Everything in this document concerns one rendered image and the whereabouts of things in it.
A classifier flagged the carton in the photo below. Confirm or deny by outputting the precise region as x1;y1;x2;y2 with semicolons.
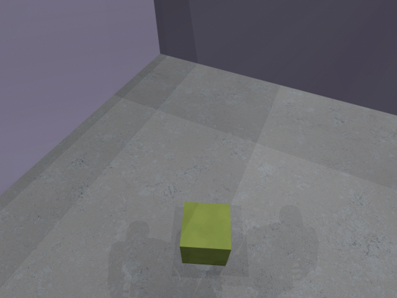
180;202;231;266

